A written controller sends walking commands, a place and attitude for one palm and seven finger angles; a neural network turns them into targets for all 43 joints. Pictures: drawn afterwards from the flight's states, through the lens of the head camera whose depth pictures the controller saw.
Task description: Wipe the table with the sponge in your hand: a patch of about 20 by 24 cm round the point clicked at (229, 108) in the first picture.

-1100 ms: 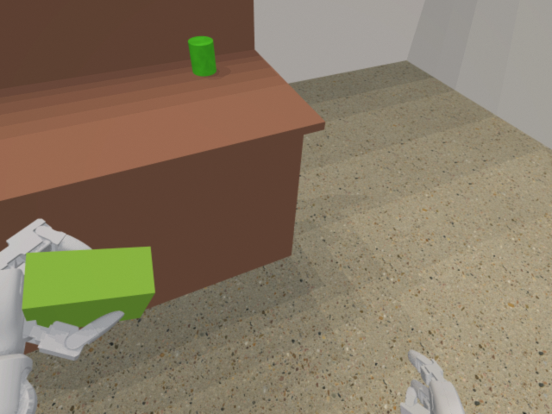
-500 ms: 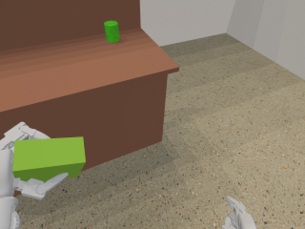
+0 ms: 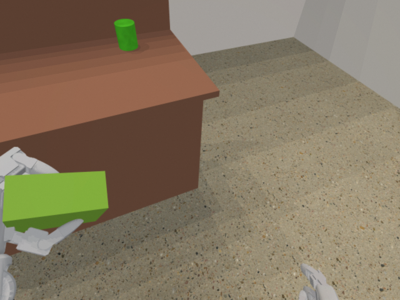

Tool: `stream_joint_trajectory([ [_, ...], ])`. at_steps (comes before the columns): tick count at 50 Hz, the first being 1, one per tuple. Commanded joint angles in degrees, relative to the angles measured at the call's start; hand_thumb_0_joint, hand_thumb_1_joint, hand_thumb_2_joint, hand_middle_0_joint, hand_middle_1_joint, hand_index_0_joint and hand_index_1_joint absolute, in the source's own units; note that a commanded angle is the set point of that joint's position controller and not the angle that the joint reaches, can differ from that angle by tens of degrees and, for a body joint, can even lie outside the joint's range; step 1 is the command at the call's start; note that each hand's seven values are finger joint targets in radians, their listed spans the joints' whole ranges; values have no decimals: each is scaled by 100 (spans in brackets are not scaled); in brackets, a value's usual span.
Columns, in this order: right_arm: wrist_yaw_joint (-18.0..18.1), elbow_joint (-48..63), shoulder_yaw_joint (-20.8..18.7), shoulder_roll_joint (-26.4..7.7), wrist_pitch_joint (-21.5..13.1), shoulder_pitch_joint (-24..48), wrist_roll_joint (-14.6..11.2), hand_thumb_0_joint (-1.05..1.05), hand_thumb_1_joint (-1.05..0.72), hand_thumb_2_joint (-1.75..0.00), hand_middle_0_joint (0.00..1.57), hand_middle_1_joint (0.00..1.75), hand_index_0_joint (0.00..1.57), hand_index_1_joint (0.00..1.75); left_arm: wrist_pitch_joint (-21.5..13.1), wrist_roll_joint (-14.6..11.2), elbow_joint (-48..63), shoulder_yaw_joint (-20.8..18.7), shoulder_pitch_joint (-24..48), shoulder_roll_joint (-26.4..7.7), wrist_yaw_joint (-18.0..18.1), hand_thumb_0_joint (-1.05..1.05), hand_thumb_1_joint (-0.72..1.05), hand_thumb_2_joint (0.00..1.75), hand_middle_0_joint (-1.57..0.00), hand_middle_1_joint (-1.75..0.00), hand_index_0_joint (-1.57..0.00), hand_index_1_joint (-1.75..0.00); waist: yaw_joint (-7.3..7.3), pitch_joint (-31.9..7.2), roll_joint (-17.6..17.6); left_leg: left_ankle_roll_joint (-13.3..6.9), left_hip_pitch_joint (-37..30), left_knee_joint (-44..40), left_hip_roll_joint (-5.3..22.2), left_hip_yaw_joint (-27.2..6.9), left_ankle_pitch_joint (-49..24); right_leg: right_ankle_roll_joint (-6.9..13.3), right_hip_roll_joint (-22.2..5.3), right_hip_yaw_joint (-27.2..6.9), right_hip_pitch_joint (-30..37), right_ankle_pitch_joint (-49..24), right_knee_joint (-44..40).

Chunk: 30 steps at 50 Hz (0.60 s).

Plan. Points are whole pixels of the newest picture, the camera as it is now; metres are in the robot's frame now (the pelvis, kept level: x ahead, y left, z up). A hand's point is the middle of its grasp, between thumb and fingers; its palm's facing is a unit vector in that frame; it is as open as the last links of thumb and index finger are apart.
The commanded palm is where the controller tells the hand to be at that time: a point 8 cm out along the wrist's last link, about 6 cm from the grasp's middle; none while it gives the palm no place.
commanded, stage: take the last steps up to it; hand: left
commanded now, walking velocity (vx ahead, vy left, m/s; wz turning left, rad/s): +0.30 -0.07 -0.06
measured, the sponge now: (72, 201) +0.23 +0.21 +0.15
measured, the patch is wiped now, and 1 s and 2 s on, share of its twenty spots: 0.00 0.00 0.00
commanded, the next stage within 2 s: come to a stop and stand still in 1.58 s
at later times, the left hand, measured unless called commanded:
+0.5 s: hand (144, 141) +0.34 +0.12 +0.16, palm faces +0.37 -0.82 -0.44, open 9.8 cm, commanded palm +0.28 +0.18 +0.18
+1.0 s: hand (178, 101) +0.44 +0.07 +0.18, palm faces +0.40 -0.79 -0.46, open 9.8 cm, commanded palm +0.39 +0.12 +0.18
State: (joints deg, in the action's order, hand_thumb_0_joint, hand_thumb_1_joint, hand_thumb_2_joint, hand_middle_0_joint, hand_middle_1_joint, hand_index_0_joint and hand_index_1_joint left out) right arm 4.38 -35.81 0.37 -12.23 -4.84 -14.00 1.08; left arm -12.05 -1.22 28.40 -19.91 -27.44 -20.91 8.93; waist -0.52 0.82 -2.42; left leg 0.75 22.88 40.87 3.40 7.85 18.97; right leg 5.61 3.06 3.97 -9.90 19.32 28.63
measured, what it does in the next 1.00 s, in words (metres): walks ahead: left foot, then right foot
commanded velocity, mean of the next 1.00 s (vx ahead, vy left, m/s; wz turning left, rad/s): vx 0.30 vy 0.02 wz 0.07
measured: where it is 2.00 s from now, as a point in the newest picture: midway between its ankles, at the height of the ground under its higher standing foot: (235, 269)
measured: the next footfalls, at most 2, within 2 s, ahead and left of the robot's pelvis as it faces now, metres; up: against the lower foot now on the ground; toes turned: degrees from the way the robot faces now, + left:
left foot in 0.04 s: +0.10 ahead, +0.12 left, +0.00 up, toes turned +8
right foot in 0.36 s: +0.17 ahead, -0.20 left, +0.00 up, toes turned -11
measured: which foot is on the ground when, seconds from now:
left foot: up 0.00-0.02, down 0.04-0.36, up 0.38-0.70, down 0.72-1.00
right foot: down 0.00-0.06, up 0.08-0.34, down 0.36-0.74, up 0.76-0.98, down 1.00-1.00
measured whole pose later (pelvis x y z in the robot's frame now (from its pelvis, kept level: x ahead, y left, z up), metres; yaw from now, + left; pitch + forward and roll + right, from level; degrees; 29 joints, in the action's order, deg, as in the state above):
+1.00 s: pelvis +0.23 -0.16 -0.01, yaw +0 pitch +0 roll +0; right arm 3.6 -34.3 1.8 -7.9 -6.5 -13.4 -0.2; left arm -12.3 -1.5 28.6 -20.6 -28.2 -21.7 8.7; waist 0.1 0.9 1.9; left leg 2.1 15.1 34.1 5.9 5.5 18.3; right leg -1.8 -4.2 7.7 -19.3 20.7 36.6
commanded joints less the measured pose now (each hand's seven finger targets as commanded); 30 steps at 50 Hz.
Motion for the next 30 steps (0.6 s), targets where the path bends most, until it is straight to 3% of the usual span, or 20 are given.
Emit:
stream_joint_trajectory([
  [1,51,1071,-240,-622,-343,435,-57,0,-90,-90,20,30,20,30,-349,-167,1471,-519,682,-877,161,0,10,130,-120,-160,-120,-160,-135,-1068,686,-476,-2447,-1723,507,-720,-953,-121,-771,-765,-844,-1758,1191],
  [2,23,1069,-284,-727,-349,459,-81,0,-90,-90,20,30,20,30,-426,-195,1576,-548,774,-922,167,0,10,130,-120,-160,-120,-160,-104,-1177,1777,-1097,-3414,-1933,1824,-2552,-1464,-493,-247,-349,-2240,423,2321],
  [3,-16,1095,-200,-625,-373,533,-114,0,-90,-90,20,30,20,30,-488,-185,1407,-516,938,-967,143,0,10,130,-120,-160,-120,-160,-75,-851,1820,-1483,-2905,-2455,2376,-3501,-806,-526,-121,-553,-2627,1547,3395],
  [4,-4,1063,-153,-565,-432,650,-24,0,-90,-90,20,30,20,30,-478,-151,1473,-661,1026,-1235,84,0,10,130,-120,-160,-120,-160,-95,-496,1712,-1553,-2380,-2696,2538,-3766,-259,-476,-450,-799,-2932,1338,3840],
  [5,-17,1014,-164,-528,-460,677,-43,0,-90,-90,20,30,20,30,-488,-138,1651,-716,1065,-1290,47,0,10,130,-120,-160,-120,-160,-56,-351,1479,-1560,-2269,-2603,2444,-3507,-379,-488,-631,-857,-3097,1141,3908],
  [6,-27,935,-178,-551,-475,613,-48,0,-90,-90,20,30,20,30,-459,-99,1549,-739,807,-1252,29,0,10,130,-120,-160,-120,-160,-22,-244,1132,-1496,-2034,-2565,2316,-2964,-594,-559,-749,-774,-3127,874,3800],
  [7,-50,902,-216,-567,-472,556,-75,0,-90,-90,20,30,20,30,-406,-85,1474,-708,501,-1078,25,0,10,130,-120,-160,-120,-160,22,-276,1080,-1357,-1815,-2508,2095,-2330,-690,-595,-796,-599,-2899,597,3540],
  [10,-79,961,-225,-587,-503,526,-100,0,-90,-90,20,30,20,30,-355,-70,1550,-759,279,-922,36,0,10,130,-120,-160,-120,-160,53,-399,1556,-935,-1105,-2527,1549,-1003,-580,-662,-759,75,-1795,128,2352],
  [13,-25,986,-231,-572,-510,516,-128,0,-90,-90,20,30,20,30,-325,-106,1164,-648,370,-758,67,0,10,130,-120,-160,-120,-160,-19,-178,1744,-767,-670,-2367,1405,-493,-187,-748,-573,594,-1051,43,1437],
  [16,39,963,-231,-526,-477,583,-146,0,-90,-90,20,30,20,30,-319,-70,930,-650,726,-838,86,0,10,130,-120,-160,-120,-160,69,-237,1253,-516,-278,-1262,1090,-101,556,-753,-387,892,-22,-272,499],
  [17,44,927,-233,-477,-452,563,-150,0,-90,-90,20,30,20,30,-297,-47,829,-702,718,-923,98,0,10,130,-120,-160,-120,-160,136,-327,619,-379,77,-136,727,154,722,-589,-608,402,383,-148,-3],
  [18,37,952,-210,-296,-413,557,-161,0,-90,-90,20,30,20,30,-284,-8,916,-807,826,-1194,132,0,10,130,-120,-160,-120,-160,158,-479,-1186,-157,1127,1726,10,415,1151,14,-1791,-1735,883,-216,-765],
  [19,12,999,-196,-367,-478,824,-114,0,-90,-90,20,30,20,30,-273,-37,1026,-1072,897,-1426,173,0,10,130,-120,-160,-120,-160,311,-696,-1683,-101,1680,2940,-128,-296,1653,540,-2689,-3306,871,-355,-1353],
  [20,-35,885,-230,-417,-490,792,-108,0,-90,-90,20,30,20,30,-289,-53,1015,-938,971,-1312,115,0,10,130,-120,-160,-120,-160,181,-611,-1303,-58,1608,3391,4,-770,1339,575,-2669,-3463,598,260,-1505],
  [21,-56,811,-198,-397,-471,825,-137,0,-90,-90,20,30,20,30,-352,-55,1174,-976,844,-1332,95,0,10,130,-120,-160,-120,-160,139,-456,-1042,-5,1812,3612,144,-834,972,700,-2721,-3209,643,1,-1390],
  [23,-81,669,-163,-365,-332,865,-123,0,-90,-90,20,30,20,30,-436,5,1194,-1010,417,-1162,76,0,10,130,-120,-160,-120,-160,91,-671,-457,95,1612,3281,246,-740,505,501,-2311,-1750,826,-1685,-957],
  [25,-59,749,-207,-354,-266,920,-133,0,-90,-90,20,30,20,30,-499,24,1418,-1012,438,-1119,106,0,10,130,-120,-160,-120,-160,23,-867,-478,73,1126,2266,328,-708,517,361,-2208,-1036,777,-2905,-707],
  [27,-59,862,-202,-339,-212,841,-86,0,-90,-90,20,30,20,30,-510,-2,1420,-1020,214,-1086,167,0,10,130,-120,-160,-120,-160,48,-864,-434,29,594,1157,208,-257,233,329,-2092,-681,604,-3092,-701],
  [30,-60,991,-264,-378,-228,774,-71,0,-90,-90,20,30,20,30,-515,-45,1569,-997,59,-1032,252,0,10,130,-120,-160,-120,-160,141,-1005,-278,-55,250,-72,46,67,30,352,-2094,-679,926,-2689,-612],
])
